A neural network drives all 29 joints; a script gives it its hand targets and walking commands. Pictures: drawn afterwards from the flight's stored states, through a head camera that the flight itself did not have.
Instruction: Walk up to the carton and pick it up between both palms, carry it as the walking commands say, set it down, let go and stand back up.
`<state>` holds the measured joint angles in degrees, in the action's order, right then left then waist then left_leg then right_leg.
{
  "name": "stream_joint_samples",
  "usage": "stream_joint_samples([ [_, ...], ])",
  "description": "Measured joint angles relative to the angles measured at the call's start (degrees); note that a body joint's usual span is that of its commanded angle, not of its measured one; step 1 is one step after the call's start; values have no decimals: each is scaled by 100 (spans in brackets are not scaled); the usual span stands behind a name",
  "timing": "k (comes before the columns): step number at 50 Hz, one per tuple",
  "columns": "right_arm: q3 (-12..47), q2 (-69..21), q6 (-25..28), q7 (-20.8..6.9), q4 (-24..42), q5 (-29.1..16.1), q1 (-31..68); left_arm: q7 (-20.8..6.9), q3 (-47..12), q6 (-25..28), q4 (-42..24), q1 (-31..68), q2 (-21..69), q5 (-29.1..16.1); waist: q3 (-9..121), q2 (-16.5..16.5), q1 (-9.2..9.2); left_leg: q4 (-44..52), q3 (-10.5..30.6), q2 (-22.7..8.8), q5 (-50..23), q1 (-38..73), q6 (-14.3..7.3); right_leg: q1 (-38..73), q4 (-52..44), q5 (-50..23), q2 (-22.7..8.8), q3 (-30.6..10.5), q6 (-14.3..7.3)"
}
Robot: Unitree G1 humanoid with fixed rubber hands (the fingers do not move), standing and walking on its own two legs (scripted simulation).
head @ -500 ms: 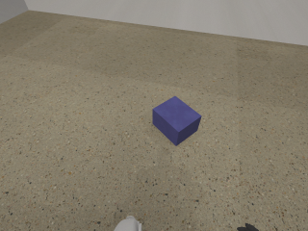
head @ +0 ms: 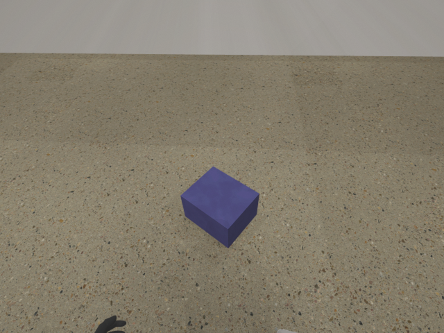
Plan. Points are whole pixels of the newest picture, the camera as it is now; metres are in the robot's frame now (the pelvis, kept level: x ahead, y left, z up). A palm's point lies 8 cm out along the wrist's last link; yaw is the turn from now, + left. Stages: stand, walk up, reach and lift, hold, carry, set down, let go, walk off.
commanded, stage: walk up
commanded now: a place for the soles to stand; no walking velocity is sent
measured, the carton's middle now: (220, 205) +0.82 +0.03 -0.63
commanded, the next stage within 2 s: none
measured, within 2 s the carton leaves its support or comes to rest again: neither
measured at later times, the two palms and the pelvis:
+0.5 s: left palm (118, 249) +0.34 +0.25 -0.09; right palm (346, 307) +0.21 -0.22 -0.09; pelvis +0.20 +0.03 +0.02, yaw -5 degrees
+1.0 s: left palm (107, 235) +0.38 +0.30 -0.11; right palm (289, 192) +0.47 -0.16 -0.07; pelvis +0.33 +0.06 +0.03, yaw +0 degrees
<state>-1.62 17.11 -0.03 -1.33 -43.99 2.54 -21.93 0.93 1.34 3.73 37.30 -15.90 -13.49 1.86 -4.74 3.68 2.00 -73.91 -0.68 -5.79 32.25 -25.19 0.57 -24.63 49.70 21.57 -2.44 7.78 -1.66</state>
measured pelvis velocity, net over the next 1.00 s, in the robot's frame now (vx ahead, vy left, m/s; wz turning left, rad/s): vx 0.33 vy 0.06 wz -0.01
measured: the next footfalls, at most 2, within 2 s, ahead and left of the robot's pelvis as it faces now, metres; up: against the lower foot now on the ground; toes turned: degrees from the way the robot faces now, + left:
left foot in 0.16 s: +0.19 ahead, +0.15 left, +0.00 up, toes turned +9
right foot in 0.52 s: +0.36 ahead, -0.09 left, +0.00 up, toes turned -6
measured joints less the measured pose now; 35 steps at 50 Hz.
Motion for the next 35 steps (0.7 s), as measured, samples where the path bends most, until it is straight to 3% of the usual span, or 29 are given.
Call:
stream_joint_samples([
  [4,-11,-100,39,-58,271,7,252,36,-62,45,437,-164,-22,35,31,65,-129,737,-13,-26,-168,-583,101,454,-270,171,-142,186,108],
  [8,-5,-235,202,-120,512,-49,377,-24,-72,-79,761,-454,-95,25,139,-114,-361,2283,-236,3,-940,-353,-30,803,-237,548,-370,128,190],
  [10,18,-308,325,-96,578,-78,412,-89,-75,-201,838,-632,-142,16,186,-319,-408,2321,-425,136,-1310,-195,-148,770,183,900,-495,-124,109],
  [13,134,-428,389,88,580,-160,426,-153,-92,-356,840,-731,-202,8,195,-509,-355,2084,-573,166,-778,-30,-236,242,1622,1110,-70,-805,141],
  [16,222,-527,393,219,409,-112,384,-160,-66,-373,760,-597,-205,24,85,-691,-313,2337,-757,146,-638,387,-209,-285,2238,967,79,-866,227],
  [20,271,-551,413,235,168,-58,257,-232,-35,-329,556,-271,-100,25,-26,-774,-197,2901,-1017,83,-620,1001,-165,-694,1381,379,-63,-558,307],
  [23,259,-458,362,205,17,-38,156,-320,-51,-268,349,18,8,32,-111,-675,-69,3146,-1136,-6,-533,1358,-73,-613,158,-259,-99,-328,186],
  [26,229,-333,271,160,-97,-27,-73,-309,-41,-147,64,194,53,103,-103,-510,23,2789,-1087,-166,-156,1445,8,-196,-852,-749,49,-188,-18],
  [28,185,-272,157,101,-124,-20,-201,-196,-7,-73,-96,279,77,86,-98,-372,31,1640,-622,-166,-45,1008,-74,-273,-439,-740,80,-63,-130],
  [31,100,-186,-21,47,-88,-7,-178,-6,-16,-74,-45,297,142,16,-119,-157,-9,203,-32,51,-63,289,-35,-70,-209,-302,71,99,-120],
  [33,65,-185,-56,28,-18,16,-45,61,-40,-49,136,237,145,24,-113,-68,-39,123,39,58,-109,-102,20,146,-315,-215,35,202,-76],
  [35,44,-221,-59,6,93,3,115,91,-59,-43,374,154,109,48,-90,-35,-82,641,3,-3,-197,-325,69,364,-467,-168,-11,284,-24],
])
